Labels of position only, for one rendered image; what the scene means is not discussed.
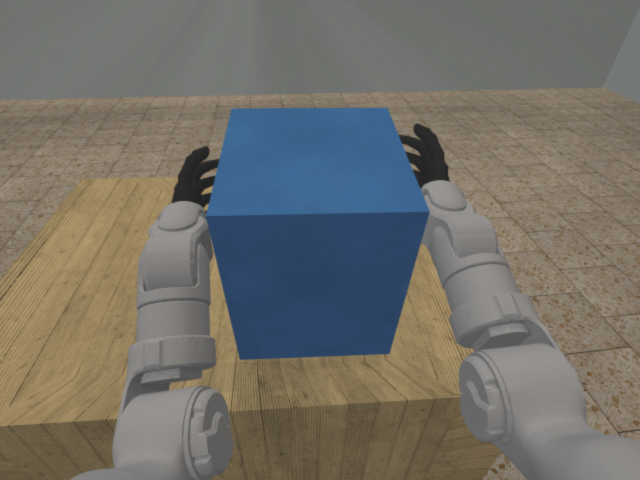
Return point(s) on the left robot forearm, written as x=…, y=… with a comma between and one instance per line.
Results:
x=173, y=341

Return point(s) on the carton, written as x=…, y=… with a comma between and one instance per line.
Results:
x=316, y=219

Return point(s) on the left robot hand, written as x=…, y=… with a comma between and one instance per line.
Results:
x=190, y=186

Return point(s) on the right robot forearm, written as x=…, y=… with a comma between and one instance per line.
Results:
x=488, y=310

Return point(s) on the robot left upper arm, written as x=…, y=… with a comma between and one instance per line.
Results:
x=180, y=434

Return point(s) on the pedestal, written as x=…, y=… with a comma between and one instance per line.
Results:
x=68, y=316

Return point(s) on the right robot hand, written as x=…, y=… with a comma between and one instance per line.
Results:
x=431, y=163

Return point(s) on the robot right upper arm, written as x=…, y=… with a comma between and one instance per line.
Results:
x=527, y=401

